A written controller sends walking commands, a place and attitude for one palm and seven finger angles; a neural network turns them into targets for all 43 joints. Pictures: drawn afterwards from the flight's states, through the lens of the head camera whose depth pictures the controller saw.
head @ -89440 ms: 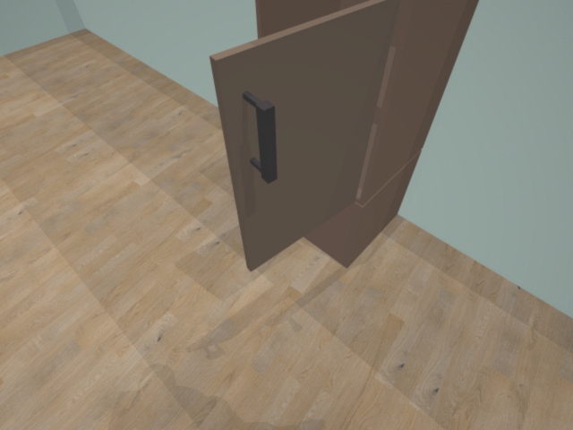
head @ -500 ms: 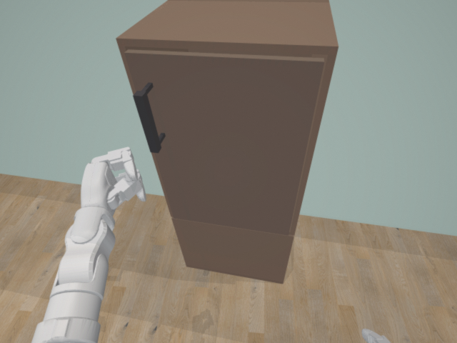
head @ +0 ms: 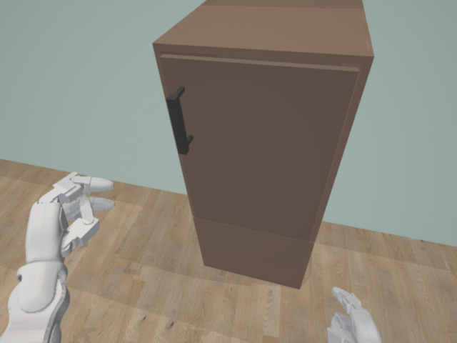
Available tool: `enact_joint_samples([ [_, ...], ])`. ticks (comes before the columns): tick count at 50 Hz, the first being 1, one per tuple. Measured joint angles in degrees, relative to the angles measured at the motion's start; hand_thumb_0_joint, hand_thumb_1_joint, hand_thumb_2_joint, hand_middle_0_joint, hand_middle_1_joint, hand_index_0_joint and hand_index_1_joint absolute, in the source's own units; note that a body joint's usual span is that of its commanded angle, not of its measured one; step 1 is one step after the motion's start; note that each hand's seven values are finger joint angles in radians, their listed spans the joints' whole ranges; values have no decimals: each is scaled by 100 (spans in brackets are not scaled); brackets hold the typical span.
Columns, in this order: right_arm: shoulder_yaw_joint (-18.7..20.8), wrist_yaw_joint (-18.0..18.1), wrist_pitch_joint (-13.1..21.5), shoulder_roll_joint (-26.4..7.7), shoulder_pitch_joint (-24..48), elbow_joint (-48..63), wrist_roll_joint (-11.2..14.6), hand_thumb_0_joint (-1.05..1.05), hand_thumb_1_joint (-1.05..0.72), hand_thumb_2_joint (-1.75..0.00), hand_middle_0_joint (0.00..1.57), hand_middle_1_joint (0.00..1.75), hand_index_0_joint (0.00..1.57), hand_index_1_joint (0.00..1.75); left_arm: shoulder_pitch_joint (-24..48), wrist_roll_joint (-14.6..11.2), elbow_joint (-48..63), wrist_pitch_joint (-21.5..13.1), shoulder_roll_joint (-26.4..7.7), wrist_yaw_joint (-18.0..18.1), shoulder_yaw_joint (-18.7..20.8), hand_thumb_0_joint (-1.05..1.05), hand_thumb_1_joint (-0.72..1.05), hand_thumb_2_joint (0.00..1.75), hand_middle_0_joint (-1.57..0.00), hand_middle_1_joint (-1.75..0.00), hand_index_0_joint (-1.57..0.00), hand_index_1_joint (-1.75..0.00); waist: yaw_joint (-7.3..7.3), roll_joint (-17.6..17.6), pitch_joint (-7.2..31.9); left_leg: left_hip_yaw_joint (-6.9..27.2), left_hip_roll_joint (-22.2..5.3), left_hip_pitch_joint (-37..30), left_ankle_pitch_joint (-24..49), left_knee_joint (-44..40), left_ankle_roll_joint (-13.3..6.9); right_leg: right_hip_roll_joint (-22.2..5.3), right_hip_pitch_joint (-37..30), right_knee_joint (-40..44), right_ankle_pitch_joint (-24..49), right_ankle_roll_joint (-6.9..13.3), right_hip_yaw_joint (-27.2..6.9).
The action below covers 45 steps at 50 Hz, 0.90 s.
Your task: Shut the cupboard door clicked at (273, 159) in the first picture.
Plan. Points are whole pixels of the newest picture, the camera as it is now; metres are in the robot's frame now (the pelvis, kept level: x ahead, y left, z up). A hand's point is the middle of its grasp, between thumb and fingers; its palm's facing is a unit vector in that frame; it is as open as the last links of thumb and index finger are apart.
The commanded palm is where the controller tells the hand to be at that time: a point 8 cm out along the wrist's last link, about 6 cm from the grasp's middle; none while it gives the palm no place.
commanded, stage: draw the hand back to the body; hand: left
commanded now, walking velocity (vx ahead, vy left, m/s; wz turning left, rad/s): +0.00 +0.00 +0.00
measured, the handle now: (182, 121) +0.57 +0.19 +0.10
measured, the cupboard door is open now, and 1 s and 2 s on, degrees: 0 0 0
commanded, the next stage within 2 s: step back with the hand held close in 0.62 s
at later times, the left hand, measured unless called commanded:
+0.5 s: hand (67, 242) +0.20 +0.26 +0.14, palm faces +0.47 -0.80 -0.38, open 7.3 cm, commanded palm +0.15 +0.29 +0.17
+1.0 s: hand (72, 245) +0.20 +0.25 +0.14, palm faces +0.38 -0.79 -0.47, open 7.4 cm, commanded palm +0.15 +0.29 +0.17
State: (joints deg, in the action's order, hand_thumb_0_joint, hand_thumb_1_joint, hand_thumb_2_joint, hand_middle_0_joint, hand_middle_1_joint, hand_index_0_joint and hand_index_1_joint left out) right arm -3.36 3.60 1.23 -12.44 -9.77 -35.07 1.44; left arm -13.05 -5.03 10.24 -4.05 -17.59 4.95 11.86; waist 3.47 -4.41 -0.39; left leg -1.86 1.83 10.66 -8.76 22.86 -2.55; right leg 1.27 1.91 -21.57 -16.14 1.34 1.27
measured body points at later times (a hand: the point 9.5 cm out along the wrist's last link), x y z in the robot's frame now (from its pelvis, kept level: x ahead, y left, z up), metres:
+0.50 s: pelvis +0.02 -0.01 +0.00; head +0.00 -0.04 +0.45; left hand +0.17 +0.30 +0.17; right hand +0.21 -0.23 -0.09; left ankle +0.04 +0.09 -0.74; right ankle -0.04 -0.10 -0.74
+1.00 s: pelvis +0.00 -0.01 +0.00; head +0.01 -0.04 +0.44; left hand +0.18 +0.29 +0.17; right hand +0.19 -0.26 -0.10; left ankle +0.04 +0.09 -0.74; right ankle -0.04 -0.10 -0.74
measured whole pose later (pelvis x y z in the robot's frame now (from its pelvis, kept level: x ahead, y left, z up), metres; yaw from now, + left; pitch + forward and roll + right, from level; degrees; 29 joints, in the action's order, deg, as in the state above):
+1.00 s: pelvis +0.00 -0.01 +0.00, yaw +0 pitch +0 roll -1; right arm 0.9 4.6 -3.6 -15.3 -9.6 -33.2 1.7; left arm -29.8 -4.4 23.0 -5.1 -21.8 5.9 20.0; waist 2.0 -4.4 0.6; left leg -1.4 0.3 17.1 -10.9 27.7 -1.7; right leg 2.8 7.6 -24.8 -17.5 1.6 1.6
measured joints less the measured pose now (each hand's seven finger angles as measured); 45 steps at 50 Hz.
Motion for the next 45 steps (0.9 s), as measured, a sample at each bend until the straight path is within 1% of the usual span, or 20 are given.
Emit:
enact_joint_samples([
  [8,104,-25,6,-35,-137,-43,-23,1,-90,-90,20,30,21,30,-872,12,601,36,-136,-2,414,2,89,90,-55,-68,-55,-67,-15,30,67,-32,2,-65,-106,13,3,-5,-94,70,-49,-4,-37],
  [14,231,-25,90,-124,-178,-40,-26,1,-90,-90,20,30,20,30,-1468,-5,1044,-11,-299,38,797,2,89,90,-39,-50,-39,-49,11,11,143,-23,-6,-53,-187,77,18,5,-112,66,-103,7,-32],
  [17,277,-9,118,-170,-173,-36,-20,1,-90,-90,20,30,20,30,-1534,-3,1071,-22,-297,77,869,2,89,90,-32,-42,-32,-42,55,-6,144,3,0,-50,-199,89,26,3,-119,54,-123,13,-5],
  [20,295,16,133,-201,-125,-51,-16,1,-91,-90,20,30,20,30,-1385,14,939,11,-187,113,813,2,89,90,-28,-37,-27,-37,94,-16,102,39,8,-43,-179,80,35,1,-111,38,-133,24,32],
  [24,278,44,154,-166,-67,-60,-30,1,-91,-90,20,30,20,30,-1239,31,842,72,-77,123,678,2,89,90,-24,-33,-23,-33,99,27,86,62,3,-32,-146,46,60,9,-79,15,-140,54,55],
  [27,248,50,168,-107,-57,-55,-43,1,-90,-90,20,30,20,30,-1277,24,919,76,-101,105,621,2,89,90,-23,-32,-22,-31,74,72,125,65,-19,-39,-158,47,87,32,-84,18,-149,81,53],
  [35,229,36,142,-63,-55,-37,-42,1,-90,-90,20,30,20,30,-1378,-19,1048,18,-250,57,735,2,89,90,-22,-30,-21,-30,20,15,173,57,-86,-100,-209,74,144,98,-167,63,-148,133,32],
  [39,243,34,51,-89,-76,1,-9,1,-90,-90,20,30,20,30,-1324,-23,924,3,-263,29,807,2,89,90,-21,-30,-21,-30,18,-33,137,82,-112,-55,-184,79,160,128,-142,86,-124,146,54],
  [42,265,20,-78,-138,-62,34,-17,1,-90,-90,20,30,20,30,-1321,29,867,-145,-344,46,923,2,89,90,-21,-30,-21,-30,-37,-91,177,150,-181,259,-249,316,156,205,59,67,-85,137,116],
  [45,321,26,-251,-191,-22,54,-5,1,-90,-90,20,30,20,30,-1427,62,947,-194,-388,60,929,2,89,90,-21,-30,-21,-30,-75,-73,162,146,-211,483,-275,452,150,228,281,-53,-90,112,114],
])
